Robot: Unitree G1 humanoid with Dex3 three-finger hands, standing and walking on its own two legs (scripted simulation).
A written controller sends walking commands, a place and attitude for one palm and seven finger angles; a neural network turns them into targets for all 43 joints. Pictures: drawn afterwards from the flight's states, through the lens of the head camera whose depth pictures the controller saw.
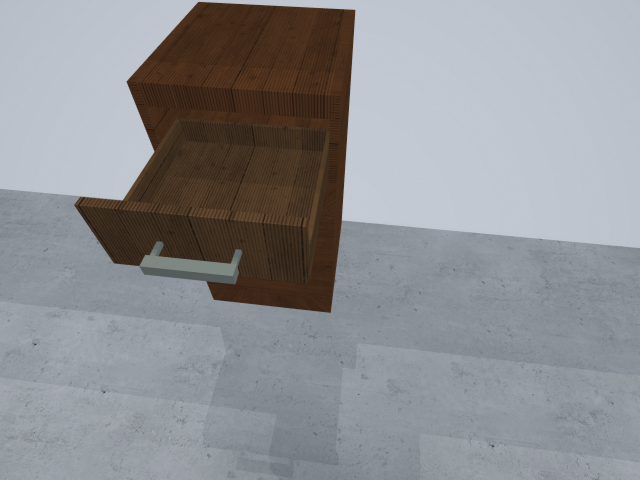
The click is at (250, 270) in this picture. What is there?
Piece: drawer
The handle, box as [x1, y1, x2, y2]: [139, 241, 241, 283]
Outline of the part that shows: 139,266 144,274 235,283 238,273 237,264 241,251 238,249 235,250 230,264 161,257 158,254 163,245 161,242 157,241 150,254 144,256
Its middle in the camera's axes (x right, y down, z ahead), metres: -0.22 +0.04 +0.67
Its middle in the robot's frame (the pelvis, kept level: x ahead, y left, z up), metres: +0.46 +0.25 -0.06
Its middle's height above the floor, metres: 0.71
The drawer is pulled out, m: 0.30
